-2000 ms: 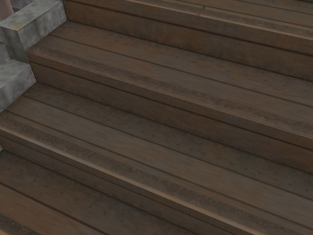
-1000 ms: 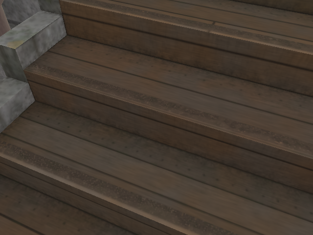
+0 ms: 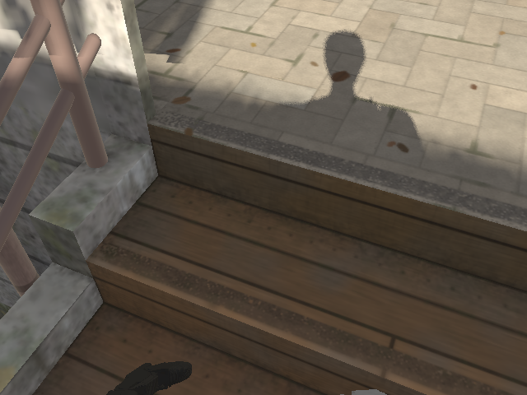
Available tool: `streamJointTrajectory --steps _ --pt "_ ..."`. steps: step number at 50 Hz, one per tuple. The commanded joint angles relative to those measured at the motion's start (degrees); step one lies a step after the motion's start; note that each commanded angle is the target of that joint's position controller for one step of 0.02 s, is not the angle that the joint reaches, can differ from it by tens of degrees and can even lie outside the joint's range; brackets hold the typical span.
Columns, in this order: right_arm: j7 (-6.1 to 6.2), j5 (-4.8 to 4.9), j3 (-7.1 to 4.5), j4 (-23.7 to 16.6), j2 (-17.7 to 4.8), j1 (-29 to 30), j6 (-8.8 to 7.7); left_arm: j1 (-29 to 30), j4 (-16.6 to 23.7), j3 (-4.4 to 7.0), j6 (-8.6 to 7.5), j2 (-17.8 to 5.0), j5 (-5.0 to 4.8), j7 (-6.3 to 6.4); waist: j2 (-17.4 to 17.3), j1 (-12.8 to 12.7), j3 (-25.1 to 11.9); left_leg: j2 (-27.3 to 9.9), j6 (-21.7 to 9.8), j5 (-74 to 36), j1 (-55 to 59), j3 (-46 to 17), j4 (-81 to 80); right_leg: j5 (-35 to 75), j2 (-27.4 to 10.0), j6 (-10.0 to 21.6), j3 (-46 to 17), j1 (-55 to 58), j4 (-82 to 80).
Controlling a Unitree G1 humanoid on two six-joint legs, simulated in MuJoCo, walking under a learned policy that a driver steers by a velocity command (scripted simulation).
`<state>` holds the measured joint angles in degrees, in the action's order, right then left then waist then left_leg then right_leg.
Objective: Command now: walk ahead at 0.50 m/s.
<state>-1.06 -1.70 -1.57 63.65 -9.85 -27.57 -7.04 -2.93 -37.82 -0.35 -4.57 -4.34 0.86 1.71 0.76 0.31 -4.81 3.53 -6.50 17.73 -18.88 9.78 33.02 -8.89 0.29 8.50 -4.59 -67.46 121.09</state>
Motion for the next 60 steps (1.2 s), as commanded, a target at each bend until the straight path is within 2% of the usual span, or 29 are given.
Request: streamJointTrajectory --steps 1,3,7,8,10,11,12,13,14,15,18,20,22,24,28,34,36,38,39,40,41,42,44,46,50,53,55,57,60 --pt "-0.71 0.94 1.47 -0.86 -0.29 0.60 -2.50 2.73 4.31 -2.83 1.30 4.42 0.99 1.08 -2.15 -3.63 9.32 -12.88 -1.19 -2.23 -3.83 -16.43 -19.21 -2.86 -2.11 -0.26 4.00 -10.70 6.27" --pt "-0.11 0.54 1.46 0.26 -0.41 -4.45 -1.48 9.87 6.91 -3.37 1.70 3.69 1.00 0.35 -2.49 -0.74 8.31 -11.48 -0.74 0.00 -0.41 -15.82 -21.65 -3.81 -3.43 -0.64 10.19 -10.80 -1.66" --pt "3.91 2.03 -0.40 0.26 -3.27 -10.17 -0.49 17.27 9.17 -3.31 2.58 2.01 -0.18 -0.62 -3.97 3.33 4.78 -15.48 -4.07 -29.94 15.56 -13.84 -30.90 -14.66 -6.43 0.12 12.13 1.82 -27.43" --pt "3.85 2.14 -0.07 -1.94 -2.73 -7.13 -0.35 12.89 6.07 -3.30 2.77 2.31 -1.59 -1.06 -1.00 1.92 1.07 -13.16 -3.23 -47.91 14.09 -7.30 -27.91 -16.22 -3.68 1.01 17.48 13.84 -36.75" --pt "3.31 1.67 -1.05 -3.98 -6.69 -7.62 -0.95 1.29 1.49 -2.26 2.61 1.12 -3.10 -0.70 -10.86 -2.57 -4.83 -15.82 -5.45 -95.40 15.41 -5.34 -16.21 -24.35 3.53 1.74 20.98 32.77 -45.20" --pt "2.66 1.88 -1.73 -4.32 -8.61 -8.16 -1.33 -4.39 -0.58 -1.01 2.42 -1.44 -2.99 -0.44 -13.32 -4.97 -7.75 -17.59 -5.82 -101.46 19.80 -6.72 -8.10 -24.80 5.56 2.17 19.65 37.91 -53.35" --pt "1.53 1.70 -2.38 -5.81 -9.66 -5.24 -1.79 -10.62 -2.59 0.38 2.28 -5.17 -0.87 -0.22 -15.01 -8.34 -11.19 -17.53 -5.11 -97.60 17.86 -6.07 3.07 -24.18 5.02 3.43 14.46 46.64 -58.60" --pt "0.59 3.10 -2.39 -10.24 -7.07 -0.88 -2.14 -18.61 -5.23 2.60 2.08 -10.57 -0.07 0.53 -7.22 -10.80 -11.42 -10.37 -1.23 -83.14 -5.27 -4.78 23.08 -32.11 -7.29 8.46 -11.47 58.97 -68.55" --pt "-1.50 1.62 -3.27 -13.41 -5.31 5.27 -2.46 -24.08 -7.62 4.66 3.48 -15.92 0.52 1.04 7.51 -13.72 -10.69 1.78 0.26 -17.04 -18.52 -7.59 49.02 -38.83 -16.28 13.70 -43.89 60.48 -97.14" --pt "-1.96 -0.71 -2.90 -15.62 0.25 4.27 -2.18 -15.83 -8.47 5.21 3.14 -15.43 -0.20 0.65 6.56 -6.99 -6.70 0.00 0.24 -12.59 -26.52 -19.37 68.40 -43.39 -18.00 11.47 -49.94 54.91 -104.08" --pt "-0.47 -1.17 -1.31 -22.16 4.27 8.95 -0.24 -13.33 -15.62 2.74 0.18 -2.96 0.74 -0.23 -4.89 1.82 6.86 -3.09 -0.95 -16.73 -34.78 -15.75 77.55 -26.68 -14.94 4.60 -23.92 39.44 -97.24" --pt "0.22 -0.67 0.94 -22.59 8.92 8.08 2.74 -15.47 -19.89 1.70 -0.98 0.66 1.04 -1.06 -1.09 4.21 8.32 -2.35 -1.65 -10.54 -41.49 -17.31 81.42 -19.32 -11.50 2.11 -13.99 39.46 -97.99" --pt "1.02 -0.37 2.17 -23.71 10.19 8.33 4.14 -17.83 -21.50 1.99 -1.89 -0.27 1.25 -2.07 -0.53 5.10 9.75 -3.33 -1.69 -9.79 -47.60 -17.99 79.00 -12.99 -9.52 0.15 -6.93 42.29 -98.56" --pt "0.99 -0.73 2.13 -25.60 6.54 13.04 4.23 -16.13 -19.98 2.14 -2.06 -3.05 0.50 -1.69 -3.10 5.52 10.89 -5.82 0.25 -15.34 -42.84 -11.11 64.28 -10.71 -7.01 -0.20 -1.84 37.10 -101.97" --pt "2.00 -1.01 1.98 -28.14 6.18 21.90 3.96 -29.86 -21.11 2.68 -3.26 -7.48 0.65 -0.42 2.72 -0.62 7.43 -8.66 0.87 -8.32 -59.59 -6.68 77.28 -1.39 -10.88 3.21 -9.71 58.04 -104.87" --pt "1.29 -1.05 3.68 -38.30 7.36 42.17 3.56 -38.26 -21.33 3.15 -1.57 -7.16 0.38 1.97 4.18 -6.82 9.71 -10.31 1.16 5.60 -69.53 -4.53 68.93 25.08 -11.18 3.78 -9.70 73.74 -107.31" --pt "0.61 0.22 5.29 -39.10 9.33 42.02 4.66 -36.57 -20.06 3.69 -0.12 -7.27 -1.51 2.87 4.18 -6.95 5.86 -8.15 -1.47 5.46 -39.99 -0.69 45.96 43.76 -9.68 3.02 -3.22 63.40 -115.82" --pt "2.58 4.93 2.03 -33.63 4.23 21.82 5.04 -31.47 -16.68 4.47 -1.48 -13.30 -0.88 1.07 10.56 2.83 -4.65 -0.37 -2.59 2.90 -7.08 1.46 34.05 86.44 -9.76 0.99 -2.70 59.35 -101.00" --pt "3.25 4.68 -0.36 -30.85 -1.48 7.39 4.93 -27.36 -16.23 5.63 -3.80 -17.37 -3.12 -0.62 13.76 10.88 -12.68 -1.87 -3.88 -8.85 4.43 -3.10 25.12 87.42 -9.86 -1.78 -1.34 61.99 -88.33" --pt "3.73 1.45 -2.41 -28.95 -7.69 2.25 3.70 -25.53 -12.37 5.61 -5.35 -13.91 -5.02 -2.25 5.27 11.39 -20.31 -12.31 -8.95 -20.09 21.08 -20.07 17.43 60.28 -4.52 -5.96 -1.55 47.46 -71.12" --pt "4.53 0.49 -4.37 -29.44 -13.78 0.94 3.81 -24.32 -7.47 6.56 -5.12 -13.08 -6.52 -3.17 -19.49 12.54 -29.11 -32.18 -19.88 -50.94 28.56 -49.10 0.06 -5.78 8.35 -10.34 0.42 37.53 -38.21" --pt "4.31 1.31 -4.06 -30.77 -11.53 8.79 4.45 -25.18 -7.86 7.53 -4.26 -14.49 -2.73 -3.20 -13.98 7.30 -31.58 -29.78 -17.61 -44.71 21.33 -52.21 -3.46 -10.95 5.46 -9.99 -4.67 37.86 -20.66" --pt "5.33 1.14 -2.07 -27.66 -1.36 18.32 4.89 -19.79 -5.04 7.31 -0.67 -8.39 0.63 -2.02 0.93 1.40 -10.91 -25.29 -13.44 -7.60 2.05 -37.52 1.62 -1.55 0.15 -8.37 -0.51 30.16 -19.45" --pt "6.46 -0.52 -0.65 -22.66 2.87 18.49 4.81 -15.69 -1.87 5.36 1.43 -2.77 1.60 -0.50 0.05 -2.14 1.91 -22.52 -8.99 4.16 -11.93 -28.67 0.09 -0.53 0.87 -6.49 -0.28 24.95 -15.13" --pt "4.38 -1.36 -0.71 -20.03 0.43 20.82 2.68 -17.70 2.26 3.27 4.55 -0.67 1.15 0.81 -4.39 -7.66 4.21 -21.84 -4.31 5.28 -13.68 -16.83 -5.26 1.53 -0.31 -5.88 -3.12 18.97 -13.14" --pt "4.61 -1.69 -1.29 -22.05 -4.63 22.09 2.65 -17.00 4.07 3.83 5.81 -6.06 1.77 0.65 -4.55 -8.10 3.39 -21.73 -3.86 -1.29 -12.11 -7.10 -9.52 1.52 -2.66 -6.93 0.47 24.04 -30.61" --pt "4.27 -0.57 -1.97 -22.53 -7.86 20.44 2.01 -12.81 3.74 4.07 6.16 -8.93 0.30 0.43 -3.71 -4.26 2.46 -20.58 -2.49 -10.07 -9.50 0.75 -12.80 -4.62 -4.06 -6.84 8.51 34.08 -51.12" --pt "3.79 -0.71 -3.10 -23.69 -10.99 20.38 1.46 -9.52 5.76 4.41 6.81 -9.54 -1.59 -0.01 -9.62 -2.82 0.57 -22.81 -2.57 -16.00 -6.97 2.25 -13.89 -7.83 -4.61 -5.54 10.15 44.04 -59.36" --pt "2.82 -0.43 -3.53 -24.94 -11.05 18.69 3.95 -11.84 6.40 5.02 6.86 -8.75 -0.77 0.01 -9.11 -0.94 -1.22 -26.00 -1.49 -8.27 0.51 0.35 -8.92 -11.55 -4.66 -4.22 10.26 46.88 -69.13"
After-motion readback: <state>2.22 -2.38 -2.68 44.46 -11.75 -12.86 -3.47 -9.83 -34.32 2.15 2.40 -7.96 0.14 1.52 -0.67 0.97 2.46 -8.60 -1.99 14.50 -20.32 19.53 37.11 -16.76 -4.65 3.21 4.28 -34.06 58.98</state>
